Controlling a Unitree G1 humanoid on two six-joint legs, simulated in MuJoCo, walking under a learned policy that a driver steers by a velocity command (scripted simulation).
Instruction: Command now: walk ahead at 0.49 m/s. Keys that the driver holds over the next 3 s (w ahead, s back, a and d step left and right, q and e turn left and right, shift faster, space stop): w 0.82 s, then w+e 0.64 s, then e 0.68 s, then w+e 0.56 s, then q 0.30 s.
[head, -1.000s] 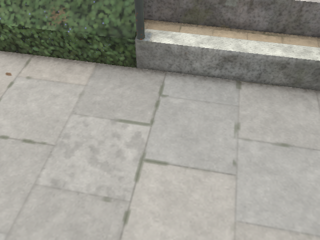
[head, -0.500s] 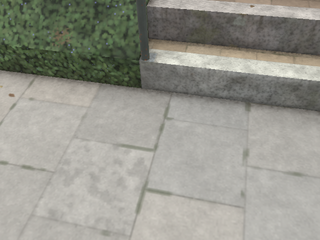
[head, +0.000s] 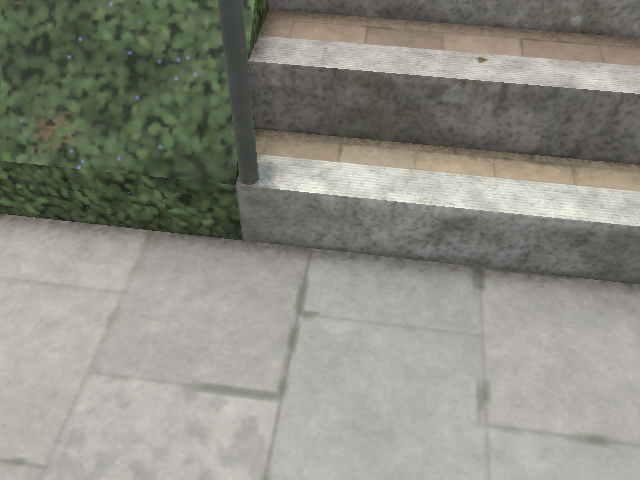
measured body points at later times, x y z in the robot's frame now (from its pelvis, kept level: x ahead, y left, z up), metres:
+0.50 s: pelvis +0.28 -0.08 +0.00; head +0.29 -0.10 +0.45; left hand +0.33 +0.18 -0.12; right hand +0.37 -0.35 -0.14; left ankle +0.28 +0.08 -0.66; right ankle +0.30 -0.16 -0.74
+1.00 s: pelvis +0.56 -0.01 -0.01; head +0.59 +0.00 +0.44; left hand +0.61 +0.25 -0.15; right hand +0.67 -0.28 -0.12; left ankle +0.62 +0.07 -0.74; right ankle +0.46 -0.17 -0.65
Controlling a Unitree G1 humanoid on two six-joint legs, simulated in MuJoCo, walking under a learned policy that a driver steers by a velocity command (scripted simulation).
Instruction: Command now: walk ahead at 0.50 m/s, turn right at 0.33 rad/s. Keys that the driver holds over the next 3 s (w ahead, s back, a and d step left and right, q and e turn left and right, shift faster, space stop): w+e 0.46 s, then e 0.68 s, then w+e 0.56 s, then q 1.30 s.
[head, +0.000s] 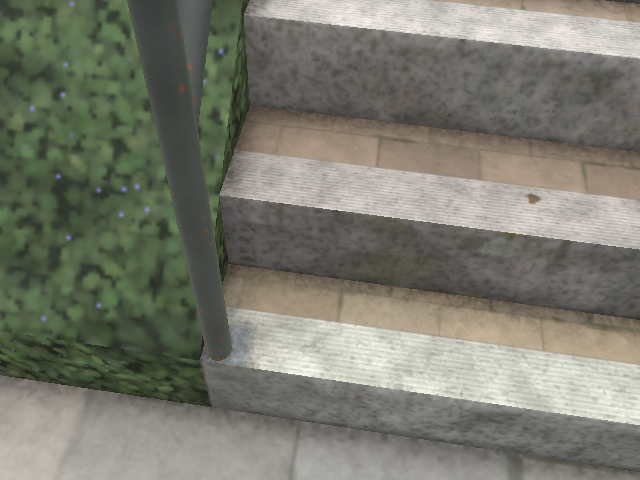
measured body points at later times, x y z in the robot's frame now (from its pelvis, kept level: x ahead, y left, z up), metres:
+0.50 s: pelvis +0.25 -0.06 -0.01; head +0.28 -0.07 +0.44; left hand +0.46 +0.17 -0.11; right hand +0.30 -0.35 -0.13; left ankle +0.15 +0.11 -0.63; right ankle +0.29 -0.14 -0.74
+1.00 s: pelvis +0.39 -0.03 -0.01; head +0.42 -0.04 +0.44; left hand +0.71 +0.06 -0.08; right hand +0.37 -0.34 -0.09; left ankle +0.44 +0.07 -0.73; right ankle +0.28 -0.13 -0.72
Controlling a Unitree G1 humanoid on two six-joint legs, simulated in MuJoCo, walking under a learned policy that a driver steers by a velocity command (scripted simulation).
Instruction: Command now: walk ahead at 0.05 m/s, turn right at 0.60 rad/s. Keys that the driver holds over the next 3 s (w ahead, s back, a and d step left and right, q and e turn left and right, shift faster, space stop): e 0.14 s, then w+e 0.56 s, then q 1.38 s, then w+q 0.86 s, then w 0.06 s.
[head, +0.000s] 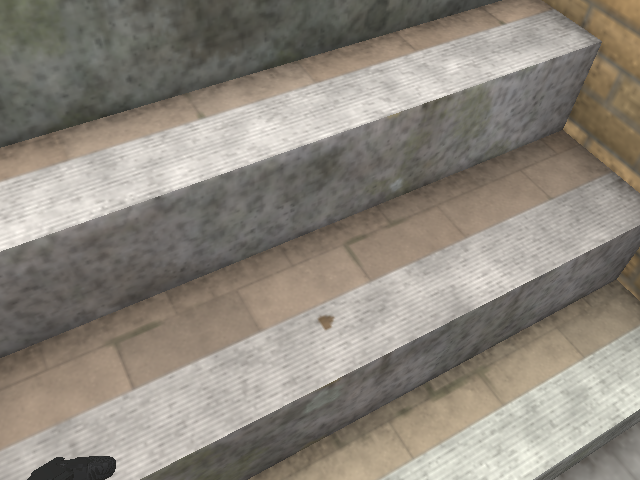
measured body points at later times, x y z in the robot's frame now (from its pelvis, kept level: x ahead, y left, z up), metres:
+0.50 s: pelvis -0.01 -0.02 +0.02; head +0.03 -0.01 +0.46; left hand +0.30 +0.12 -0.05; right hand -0.01 -0.34 -0.07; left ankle -0.03 +0.11 -0.73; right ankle -0.05 -0.17 -0.69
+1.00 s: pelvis +0.12 -0.11 +0.01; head +0.16 -0.13 +0.46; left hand +0.18 +0.12 -0.14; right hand +0.23 -0.33 -0.08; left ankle +0.28 -0.04 -0.45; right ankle -0.05 -0.16 -0.73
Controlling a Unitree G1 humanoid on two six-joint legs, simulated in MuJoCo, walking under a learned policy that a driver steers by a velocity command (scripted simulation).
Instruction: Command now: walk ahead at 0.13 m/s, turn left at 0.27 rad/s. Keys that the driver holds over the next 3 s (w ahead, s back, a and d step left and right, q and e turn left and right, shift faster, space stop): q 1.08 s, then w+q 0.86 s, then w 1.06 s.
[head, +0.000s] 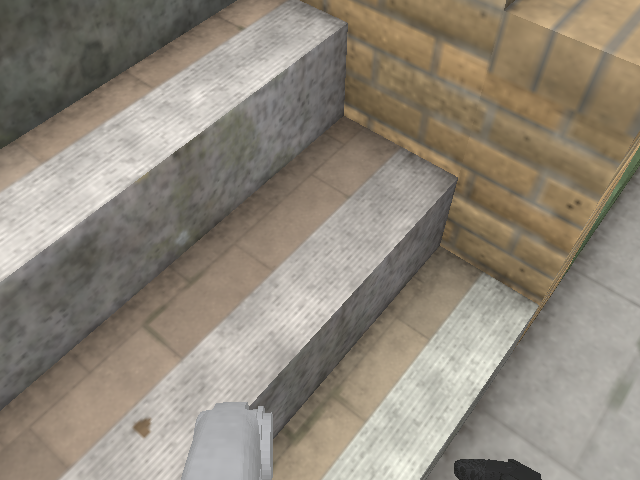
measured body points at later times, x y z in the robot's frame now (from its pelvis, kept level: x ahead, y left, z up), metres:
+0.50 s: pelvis +0.15 +0.00 +0.19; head +0.17 +0.06 +0.63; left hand +0.28 +0.27 +0.08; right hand +0.33 -0.21 +0.11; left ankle +0.15 +0.11 -0.53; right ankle +0.23 -0.17 -0.37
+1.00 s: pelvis +0.32 -0.22 +0.01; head +0.34 -0.25 +0.46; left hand +0.17 +0.03 -0.09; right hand +0.66 -0.28 -0.03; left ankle +0.17 -0.04 -0.43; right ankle +0.37 -0.38 -0.73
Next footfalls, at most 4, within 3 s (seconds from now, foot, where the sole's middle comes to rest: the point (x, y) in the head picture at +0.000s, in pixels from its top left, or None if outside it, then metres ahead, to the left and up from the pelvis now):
0.06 left None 0.19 0.12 -0.57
0.94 right None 0.40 -0.36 -0.78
1.66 left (361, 470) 0.39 -0.05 -0.57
2.14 right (283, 263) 0.67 0.07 -0.35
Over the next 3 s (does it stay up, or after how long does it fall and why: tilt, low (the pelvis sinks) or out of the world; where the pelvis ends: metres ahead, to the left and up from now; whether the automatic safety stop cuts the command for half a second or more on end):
stays up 0.56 0.42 0.63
